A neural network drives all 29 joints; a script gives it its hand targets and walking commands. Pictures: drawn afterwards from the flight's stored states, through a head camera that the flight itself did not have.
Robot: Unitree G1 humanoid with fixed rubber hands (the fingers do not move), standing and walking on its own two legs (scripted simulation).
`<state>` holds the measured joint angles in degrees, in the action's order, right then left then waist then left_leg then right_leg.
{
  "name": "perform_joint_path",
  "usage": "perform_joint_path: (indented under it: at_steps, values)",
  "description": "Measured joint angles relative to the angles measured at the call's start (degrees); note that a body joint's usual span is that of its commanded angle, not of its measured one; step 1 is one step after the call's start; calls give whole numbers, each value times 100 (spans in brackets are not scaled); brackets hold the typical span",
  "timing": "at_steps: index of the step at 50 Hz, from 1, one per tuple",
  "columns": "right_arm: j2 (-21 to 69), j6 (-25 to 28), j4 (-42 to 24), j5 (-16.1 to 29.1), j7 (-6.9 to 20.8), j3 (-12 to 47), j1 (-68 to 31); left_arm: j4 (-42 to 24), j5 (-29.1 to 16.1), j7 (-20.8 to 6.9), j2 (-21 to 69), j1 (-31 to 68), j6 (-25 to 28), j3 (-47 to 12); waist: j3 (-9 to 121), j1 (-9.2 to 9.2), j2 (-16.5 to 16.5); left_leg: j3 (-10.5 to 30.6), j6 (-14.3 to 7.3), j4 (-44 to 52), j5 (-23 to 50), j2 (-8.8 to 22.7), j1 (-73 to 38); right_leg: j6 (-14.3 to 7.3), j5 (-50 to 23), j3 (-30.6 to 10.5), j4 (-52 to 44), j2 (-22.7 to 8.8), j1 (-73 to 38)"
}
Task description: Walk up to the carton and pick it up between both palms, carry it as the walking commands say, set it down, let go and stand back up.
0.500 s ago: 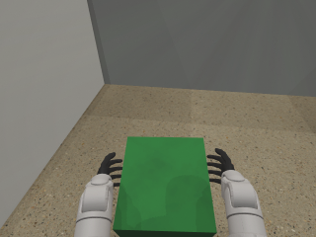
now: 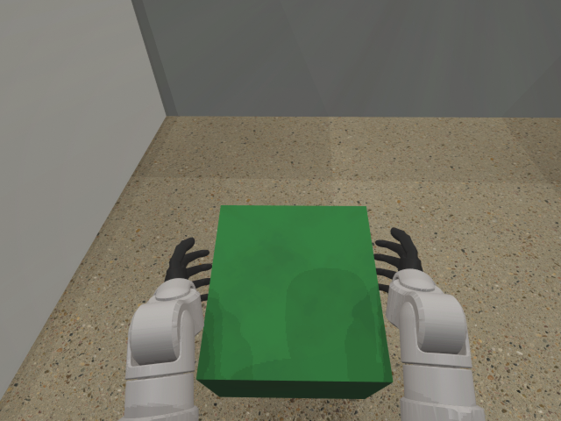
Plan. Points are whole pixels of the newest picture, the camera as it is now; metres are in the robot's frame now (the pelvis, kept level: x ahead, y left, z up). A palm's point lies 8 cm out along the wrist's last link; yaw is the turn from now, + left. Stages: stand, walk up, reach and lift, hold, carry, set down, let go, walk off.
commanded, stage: carry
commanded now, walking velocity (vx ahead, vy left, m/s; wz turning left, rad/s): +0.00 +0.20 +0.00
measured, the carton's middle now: (292, 301) +0.32 +0.01 +0.00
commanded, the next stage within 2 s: none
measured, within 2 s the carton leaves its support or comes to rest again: neither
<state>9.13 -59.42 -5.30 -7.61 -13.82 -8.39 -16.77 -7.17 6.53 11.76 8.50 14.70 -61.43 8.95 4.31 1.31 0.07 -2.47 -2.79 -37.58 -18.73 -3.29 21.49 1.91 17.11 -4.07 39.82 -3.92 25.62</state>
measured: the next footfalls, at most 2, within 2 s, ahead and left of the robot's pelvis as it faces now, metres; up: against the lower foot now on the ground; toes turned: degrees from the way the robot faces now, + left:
right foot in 0.32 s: +0.02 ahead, -0.11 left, +0.00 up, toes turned +1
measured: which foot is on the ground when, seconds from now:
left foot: down 0.00-1.00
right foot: down 0.00-0.12, up 0.14-0.30, down 0.32-1.00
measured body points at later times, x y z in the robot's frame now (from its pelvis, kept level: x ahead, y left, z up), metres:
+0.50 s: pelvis -0.03 +0.01 +0.01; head -0.04 +0.00 +0.46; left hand +0.28 +0.14 +0.10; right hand +0.26 -0.17 +0.10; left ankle +0.01 +0.09 -0.72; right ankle -0.02 -0.10 -0.72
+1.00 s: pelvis -0.04 +0.01 +0.01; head -0.06 +0.01 +0.46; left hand +0.26 +0.14 +0.09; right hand +0.25 -0.17 +0.10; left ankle +0.01 +0.10 -0.72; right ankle -0.02 -0.10 -0.72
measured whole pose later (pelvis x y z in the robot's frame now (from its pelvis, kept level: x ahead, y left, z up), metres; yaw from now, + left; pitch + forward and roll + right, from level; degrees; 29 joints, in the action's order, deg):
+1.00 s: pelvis -0.04 +0.01 +0.01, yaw -3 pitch +3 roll +0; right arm 9.4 -67.2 -6.7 -7.6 -13.8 -10.8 -17.7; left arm -7.9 8.1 12.0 9.0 16.2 -69.6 8.1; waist 6.5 0.3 0.1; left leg -6.3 -2.5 -30.2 -11.8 0.5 21.1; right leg -1.0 13.9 5.2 31.2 -1.6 19.9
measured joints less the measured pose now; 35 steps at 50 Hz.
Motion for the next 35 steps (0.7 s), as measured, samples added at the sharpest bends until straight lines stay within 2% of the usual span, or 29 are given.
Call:
perform_joint_path:
  at_steps: [3, 6, 8, 10, 12, 14, 17, 20, 26, 35]
  values:
    - [-7, -331, -317, 11, 18, -82, 13, -195, -54, 89, 30, 59, -300, -87, -47, -29, 89, 20, 5, -245, -81, 45, 186, 193, -55, 98, 13, -14, 63]
    - [-14, -567, -492, 83, -28, -99, 53, -336, -17, 91, 31, 64, -552, -154, -86, -91, -87, -119, -33, -90, 25, -30, 162, 258, -77, 48, 10, -149, 108]
    - [-4, -707, -514, 129, -73, -73, 23, -456, 8, 78, 16, 21, -715, -150, -68, -120, -157, -192, -94, 81, 132, -65, 114, 135, 126, 108, 100, -213, 170]
    - [12, -782, -487, 139, -90, -45, -29, -547, 6, 85, 10, -2, -823, -104, -52, -99, -84, -241, -115, 217, 200, 34, 81, 51, 663, 314, 419, -122, 242]
    - [19, -831, -484, 110, -78, -31, -51, -572, -6, 96, 15, 23, -895, -61, -21, -77, -2, -255, -112, 385, 297, 142, 46, -22, 827, 510, 481, 7, 173]
    - [26, -877, -528, 71, -57, -48, -76, -580, -10, 100, 29, 79, -936, -38, 20, -59, 51, -254, -90, 514, 387, 215, 36, -65, 636, 698, 77, 113, -82]
    - [43, -896, -560, -6, 17, -138, -153, -566, 12, 104, 53, 160, -931, -47, 91, -29, 96, -287, -40, 508, 415, 263, 79, -157, -155, 923, -787, 173, -557]
    - [41, -923, -593, -32, 29, -213, -144, -462, 55, 70, 68, 207, -896, -96, 94, -66, 201, -273, 12, 493, 425, 328, 60, -246, -164, 954, -781, 228, -576]
    - [21, -1009, -500, 84, -123, -178, -72, -297, 143, -34, 60, 185, -956, -76, 187, -179, 98, -334, -1, 633, 531, 296, -46, -238, -143, 918, -743, 183, -590]
    - [40, -947, -257, 65, -81, -236, -140, -212, 134, 23, 50, 152, -954, -59, 229, -123, 3, -374, 5, 759, 657, 315, -85, -254, -261, 906, -826, 193, -596]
